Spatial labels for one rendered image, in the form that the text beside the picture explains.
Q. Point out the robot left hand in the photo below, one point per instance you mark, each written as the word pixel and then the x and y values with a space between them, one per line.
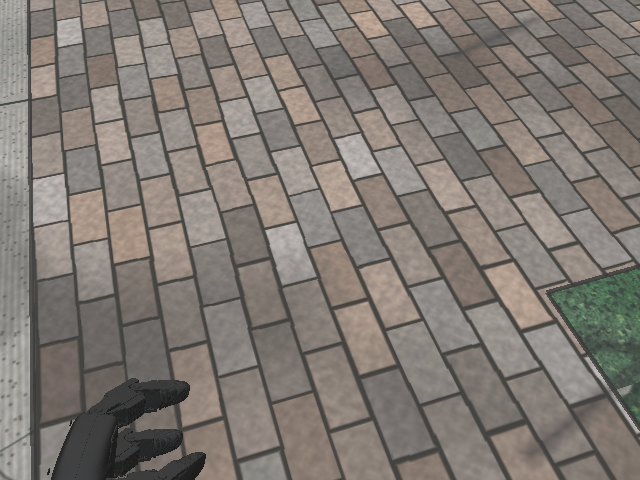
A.
pixel 94 450

